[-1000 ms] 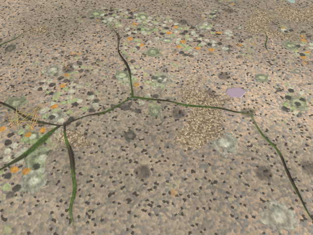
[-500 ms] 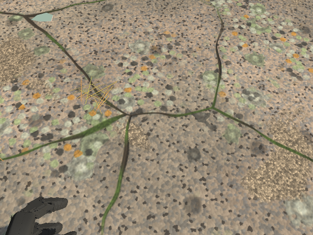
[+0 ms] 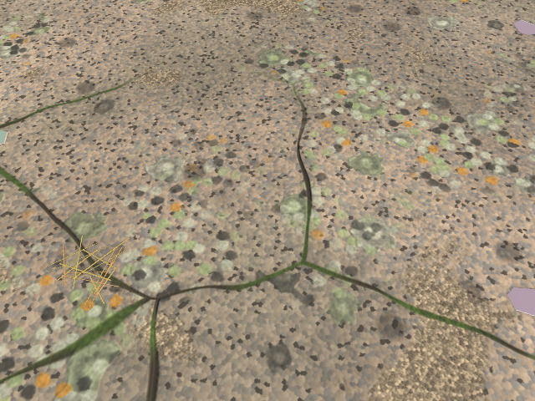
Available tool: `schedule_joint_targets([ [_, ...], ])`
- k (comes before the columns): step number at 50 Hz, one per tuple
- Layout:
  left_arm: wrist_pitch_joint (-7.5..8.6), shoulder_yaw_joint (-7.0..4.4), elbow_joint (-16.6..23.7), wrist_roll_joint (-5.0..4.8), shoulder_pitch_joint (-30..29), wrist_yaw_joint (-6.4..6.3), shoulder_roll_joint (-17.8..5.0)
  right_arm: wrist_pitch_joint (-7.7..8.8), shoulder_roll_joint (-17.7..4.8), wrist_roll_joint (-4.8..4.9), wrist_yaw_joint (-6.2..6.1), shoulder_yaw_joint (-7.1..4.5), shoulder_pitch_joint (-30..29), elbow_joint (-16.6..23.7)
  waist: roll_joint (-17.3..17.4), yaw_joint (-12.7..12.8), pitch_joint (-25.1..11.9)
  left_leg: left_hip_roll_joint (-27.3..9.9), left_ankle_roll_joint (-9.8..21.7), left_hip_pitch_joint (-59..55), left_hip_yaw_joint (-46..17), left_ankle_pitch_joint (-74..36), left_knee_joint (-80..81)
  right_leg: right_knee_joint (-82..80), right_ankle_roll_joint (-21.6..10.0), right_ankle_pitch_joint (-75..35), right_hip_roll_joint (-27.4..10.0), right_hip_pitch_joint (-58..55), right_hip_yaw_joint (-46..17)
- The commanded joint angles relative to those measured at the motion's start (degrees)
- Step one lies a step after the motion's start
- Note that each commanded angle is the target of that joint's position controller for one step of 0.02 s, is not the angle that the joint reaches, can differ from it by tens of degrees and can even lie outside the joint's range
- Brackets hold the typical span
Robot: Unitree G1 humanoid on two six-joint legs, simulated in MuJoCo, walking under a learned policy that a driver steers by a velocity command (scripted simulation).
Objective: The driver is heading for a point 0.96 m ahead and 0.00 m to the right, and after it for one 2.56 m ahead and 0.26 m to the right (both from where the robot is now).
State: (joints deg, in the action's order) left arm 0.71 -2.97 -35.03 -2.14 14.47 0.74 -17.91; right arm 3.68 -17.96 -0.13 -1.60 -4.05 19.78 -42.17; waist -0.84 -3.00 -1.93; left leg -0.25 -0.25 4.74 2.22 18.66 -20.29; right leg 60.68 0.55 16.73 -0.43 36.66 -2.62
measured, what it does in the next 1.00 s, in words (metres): walks ahead, turning left: right foot, then left foot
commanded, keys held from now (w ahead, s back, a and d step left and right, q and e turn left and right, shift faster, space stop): w+e+shift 0.16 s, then w+q+shift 0.84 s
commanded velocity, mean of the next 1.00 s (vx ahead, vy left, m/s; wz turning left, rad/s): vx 0.94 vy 0.00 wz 0.28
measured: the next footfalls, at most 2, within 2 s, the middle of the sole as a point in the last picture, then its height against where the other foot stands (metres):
right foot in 0.24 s outside the picture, level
left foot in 0.74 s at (336, 309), level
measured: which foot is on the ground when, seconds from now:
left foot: down 0.00-0.26, up 0.28-0.72, down 0.74-1.00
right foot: up 0.00-0.22, down 0.24-0.74, up 0.76-1.00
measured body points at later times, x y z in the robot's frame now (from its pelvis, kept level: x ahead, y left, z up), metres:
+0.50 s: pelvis +0.35 -0.19 -0.01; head +0.35 -0.20 +0.44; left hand +0.42 +0.07 -0.12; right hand +0.43 -0.47 -0.12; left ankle +0.45 -0.03 -0.63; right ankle +0.28 -0.25 -0.74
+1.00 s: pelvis +0.77 -0.23 +0.00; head +0.79 -0.21 +0.45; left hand +1.01 +0.03 -0.02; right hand +0.83 -0.46 -0.13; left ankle +0.71 -0.20 -0.74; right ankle +1.00 -0.41 -0.66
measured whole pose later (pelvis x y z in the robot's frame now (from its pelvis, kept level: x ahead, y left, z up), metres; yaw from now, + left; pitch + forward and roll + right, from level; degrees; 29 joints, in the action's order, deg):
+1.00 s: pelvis +0.77 -0.23 +0.00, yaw +17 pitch +0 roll -1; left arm 7.3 0.3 -29.3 0.8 -2.6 -0.7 -11.5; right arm 3.9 -10.2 1.7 0.0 -1.9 27.2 -44.1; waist -1.2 -6.2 1.6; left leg 11.0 9.3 8.1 -9.9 17.5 -27.4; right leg 49.4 3.1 6.0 -4.0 39.4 -12.2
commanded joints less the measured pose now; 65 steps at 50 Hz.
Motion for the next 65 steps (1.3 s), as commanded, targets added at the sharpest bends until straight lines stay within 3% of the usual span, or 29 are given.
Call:
schedule_joint_targets([
  [1, 1.26, 0.04, 7.52, 0.34, -8.18, 1.45, -2.38, 1.6, -7.18, -0.38, 0.07, -1.4, -1.04, 2.87, 4.83, -1.53, 5.76, -17.4, 8.88, -11.46, -11.62, 2.61, 11.65, 6.29, 0.57, -3.21, -7.13, 22.46, -1.33],
  [9, 1.51, 1.54, 9.57, -0.37, -14.77, 3.68, -0.92, 0.91, -11.28, 0.25, 1.7, -2.21, 0.93, -1.1, 4.32, -0.83, 12.1, -15.45, 6.15, -3.06, 8.4, -27.23, 13.28, -12.0, -4.79, -7.67, -4.95, 2.16, 9.05],
  [12, 1.02, -3.52, 4.4, -0.87, 8.19, 2.14, -9.76, 0.76, -14.28, 0.56, 1.78, -1.93, 1.45, -3.17, 7.42, 15.74, -2.82, -16.08, 5.97, 4.5, 9.72, -68.19, -15.94, -18.33, -9.95, -4.01, 5.41, -36.95, 12.11],
  [13, 0.07, -5.36, 0.79, -1.03, 18.05, 0.7, -14.43, 1.7, -9.3, -0.47, 1.71, -0.11, 1.8, -2.16, 0.86, 18.9, -8.11, -13.06, 3.34, 22.47, 6.42, -36.6, -36.44, -16.17, -9.7, -2.94, -0.86, -58.59, -0.08],
  [14, 0.6, -5.43, 1.19, 0.87, 17.25, 0.23, -20.58, 3.06, -0.65, 1.46, 2.25, 2.38, 7.89, 0.69, -21.09, 10.77, -22.13, -0.49, 1.3, 34.55, -1.5, 10.63, -63.31, -35.43, -17.64, 26.2, -19.78, -66.28, -37.86],
  [15, 1.93, -3.32, 2.1, 2.38, 18.76, 1.09, -12.16, 4.24, -8.2, 4.75, 2.11, 0.62, 1.06, -0.53, -6.81, 16.38, -24.4, -0.61, 3.39, 35.27, -15.0, 8.34, -67.68, -43.5, -13.79, 36.58, -21.4, -60.83, -42.8],
  [16, 3.13, -2.71, 0.06, 2.49, 17.09, 1.56, -10.79, 4.29, -7.89, 6.37, 1.79, 0.28, -6.62, 2.8, -5.7, 15.28, -10.48, -1.42, 3.47, 41.42, -12.1, 4.56, -68.0, -45.52, -11.75, 30.1, -21.2, -51.18, -36.28],
  [17, 4.09, -2.52, -1.47, 2.21, 13.37, 1.79, -10.37, 4.1, -5.23, 5.04, 1.14, 1.07, -7.54, 3.77, -3.6, 11.41, -2.86, -4.7, 3.61, 41.91, -10.81, 0.73, -64.5, -45.62, -11.1, 22.06, -20.74, -40.93, -29.54],
  [18, 4.65, -1.8, -1.84, 2.83, 8.59, 1.89, -7.12, 3.34, -4.63, 2.79, 0.84, 0.87, -6.39, 2.96, -4.1, 7.7, -0.38, -7.72, 4.08, 39.11, -10.49, -4.06, -60.98, -44.56, -9.84, 16.91, -18.67, -33.48, -22.44],
  [20, 5.87, -0.67, -1.84, 3.55, 3.03, 1.85, -1.72, 0.36, -3.34, 3.55, 1.67, 0.34, 0.83, -0.63, -7.65, 2.77, 1.12, -10.54, 3.58, 31.95, -10.6, -10.11, -59.29, -46.49, -8.24, 9.02, -15.72, -24.12, -11.44],
  [25, 6.82, -0.92, -4.71, 3.49, 0.7, 0.25, -0.48, -2.22, -0.91, 3.18, 2.1, 0.39, -4.19, -0.54, -4.0, 1.38, 9.76, -8.42, 2.89, 37.63, -8.83, -20.83, -48.4, -53.52, -3.58, -12.76, -9.41, -23.0, 9.41],
  [32, 5.3, -2.08, -6.46, 3.59, 3.88, -3.15, -6.89, 0.06, -1.9, 3.16, 5.67, 0.04, -11.0, 2.99, -1.16, 1.41, 8.52, 0.18, 6.69, 29.63, 7.46, -28.85, -24.88, -49.76, 1.64, -57.95, -9.03, -37.6, 19.74],
  [35, 3.21, -4.01, -5.22, 2.0, -1.06, -4.37, -13.02, -2.48, -7.46, 4.01, 5.18, -2.67, 3.57, 1.37, -8.39, -8.38, 0.35, 4.27, 8.89, 11.09, 10.02, -18.71, -26.89, -28.9, 0.89, -90.16, -12.57, -40.68, 18.97],
  [36, 3.35, -3.92, -3.5, 1.78, -6.82, -3.69, -12.53, -4.09, -11.79, 3.4, 4.35, -4.84, 19.17, -2.74, -7.4, -15.86, -4.38, 3.09, 11.91, -5.25, 5.24, -15.31, -26.86, -12.07, -0.52, -87.98, -12.54, -33.03, 16.51],
  [37, 4.44, -2.45, -2.59, 0.29, -13.81, -1.75, -7.19, -4.98, -9.66, 3.14, 3.28, -4.45, 29.23, -6.58, 3.22, -20.64, -2.43, -0.55, 15.51, -14.79, -0.78, -21.87, -16.36, 16.85, -0.62, -44.01, -3.28, -21.92, 17.21],
  [38, 6.9, 1.1, 0.69, 1.44, -13.52, 0.18, 6.52, -3.85, -5.68, 0.5, 4.16, -2.35, 24.05, -7.96, 24.06, -10.17, 6.66, 3.4, 17.63, -14.78, -10.03, -23.48, -17.92, 39.65, -0.53, 16.44, 9.24, 0.45, 8.89],
  [39, 8.9, 2.67, 4.43, 0.39, -3.58, 0.87, 8.46, -1.2, -3.96, -0.6, 4.36, -0.61, 12.28, -2.15, 24.66, 0.87, -2.04, -6.14, 27.12, -17.04, -39.48, -0.31, -8.19, 45.74, -2.1, 19.15, 8.66, 13.71, -4.21],
  [40, 10.47, 2.1, 5.66, -0.11, -6.08, 1.58, 1.89, -0.26, -1.71, -0.25, 4.73, -0.62, 9.52, 0.92, 12.17, -0.4, -3.26, -10.64, 26.81, -13.85, -50.6, 17.94, 4.71, 39.52, -5.77, 13.24, 6.38, 13.96, -6.87],
  [42, 9.89, 1.15, 5.74, 0.93, -7.8, 0.94, -0.52, 1.86, -4.07, 0.44, 4.98, -1.03, 1.67, 3.76, -7.42, 6.32, 4.32, -10.91, 22.46, 4.82, -51.33, 24.02, 9.27, 23.08, -5.8, 2.79, 1.18, 7.48, -7.43],
  [45, 7.18, 0.1, 4.58, 2.47, -7.19, -1.21, -3.31, 2.45, -3.97, 0.53, 2.95, -0.75, -2.77, 5.78, -6.44, 7.54, 6.73, -3.91, 20.88, 18.18, -38.59, 10.24, 9.13, 10.06, -0.17, -0.45, -2.44, -0.45, -7.27],
  [48, 6.75, 1.15, 8.77, 3.57, -19.36, -2.13, 0.4, 1.76, -2.08, 2.18, 0.64, -0.47, 1.07, 4.04, -1.55, 1.33, 8.62, 1.97, 18.28, 23.06, -27.15, -2.43, 8.21, -11.58, 3.64, -12.62, -1.35, -6.54, -2.98],
  [53, 7.19, -0.79, 10.54, -0.22, -23.13, -1.18, -0.06, 0.01, -2.81, 3.17, 0.12, -1.45, 4.09, 1.46, 6.2, -2.74, 3.32, 2.88, 13.0, 15.39, -28.3, -0.01, 1.09, -31.63, 6.13, -20.32, 3.41, -18.26, -2.86],
  [55, 7.91, -2.56, 9.66, -1.12, -19.78, -1.07, -3.11, -0.37, -2.46, 3.1, -0.08, -1.92, 2.99, 1.6, 8.44, -0.02, 1.55, 1.39, 11.22, 7.9, -30.08, -8.44, -5.56, -34.57, 4.43, -16.55, 2.77, -20.55, -3.74],
  [57, 8.14, -4.73, 5.31, -0.51, 1.59, -1.32, -7.28, -0.54, -2.18, 0.6, 0.86, -1.45, -2.16, 3.92, 9.14, 12.03, -11.71, 2.7, 6.86, 9.87, -24.14, -24.15, -29.76, -29.28, -0.32, -11.56, -2.49, -42.72, -4.24],
  [58, 7.73, -4.6, 2.8, 1.82, 11.2, -1.15, -11.12, -0.31, 4.77, -0.94, 1.09, 0.42, 1.45, 5.72, -5.9, 10.69, -19.94, 6.82, 4.68, 20.96, -18.53, 0.44, -48.75, -30.28, -5.5, -6.71, -12.11, -58.76, -21.56],
  [59, 8.01, -5.29, -0.86, 3.71, 11.89, 0.68, -13.72, 0.24, 4.94, 3.56, 1.13, 1.26, 13.45, 4.94, -32.93, 4.22, -22.33, 9.29, 2.07, 38.08, -15.12, 14.98, -62.92, -42.02, -17.24, 2.18, -23.83, -65.05, -56.33],
  [60, 7.45, -3.77, 0.32, 3.13, 8.72, 0.97, -5.2, -0.21, 1.08, 3.64, 0.77, 1.14, 10.66, 2.51, -20.68, 6.57, -13.84, 4.37, 1.69, 43.05, -15.41, 12.04, -66.86, -42.84, -17.21, 6.56, -20.67, -60.67, -53.55],
  [62, 6.37, -2.58, 0.01, 2.84, 1.58, 0.78, -2.91, 0.52, -1.81, 0.12, 1.02, 0.91, -8.17, 7.33, -1.67, 7.08, -1.39, 2.35, 1.15, 39.7, -11.03, 7.91, -63.35, -41.37, -14.36, -22.37, -14.11, -42.34, -32.03],
  [65, 6.34, -1.25, -3.86, 1.7, 2.49, 0.58, -1.41, 1.97, 0.43, -1.96, 1.4, 1.49, -14.11, 10.85, -2.14, 4.12, -0.13, -0.93, -0.14, 34.97, -7.9, 8.16, -44.47, -40.2, -12.51, -48.17, -8.72, -34.58, -21.1],
])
